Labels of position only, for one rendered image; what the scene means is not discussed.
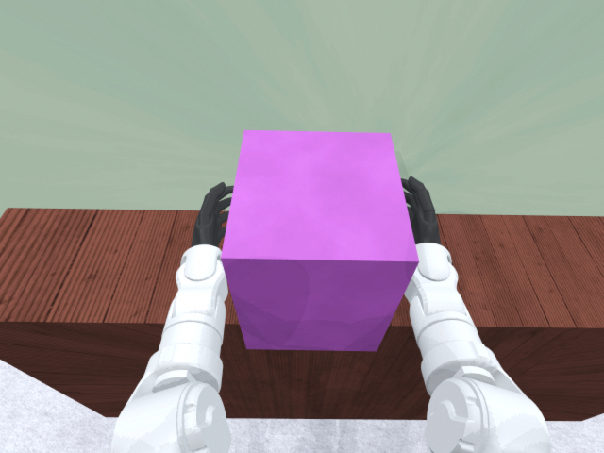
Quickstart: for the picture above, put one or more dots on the robot right forearm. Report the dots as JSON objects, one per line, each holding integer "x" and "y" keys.
{"x": 444, "y": 330}

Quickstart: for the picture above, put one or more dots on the left robot hand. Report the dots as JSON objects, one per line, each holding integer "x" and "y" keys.
{"x": 207, "y": 226}

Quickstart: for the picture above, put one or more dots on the robot left forearm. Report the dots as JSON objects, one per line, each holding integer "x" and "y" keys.
{"x": 193, "y": 334}

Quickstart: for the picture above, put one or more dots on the pedestal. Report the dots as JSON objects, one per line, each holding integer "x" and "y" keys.
{"x": 85, "y": 294}

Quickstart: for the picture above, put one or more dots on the right robot hand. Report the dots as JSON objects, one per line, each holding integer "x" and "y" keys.
{"x": 423, "y": 219}

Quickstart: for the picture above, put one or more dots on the left robot upper arm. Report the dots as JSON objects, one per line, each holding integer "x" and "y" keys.
{"x": 188, "y": 418}

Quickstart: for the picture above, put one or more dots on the right robot upper arm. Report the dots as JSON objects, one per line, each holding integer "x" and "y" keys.
{"x": 470, "y": 416}

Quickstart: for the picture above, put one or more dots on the carton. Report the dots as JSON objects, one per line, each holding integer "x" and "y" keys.
{"x": 318, "y": 250}

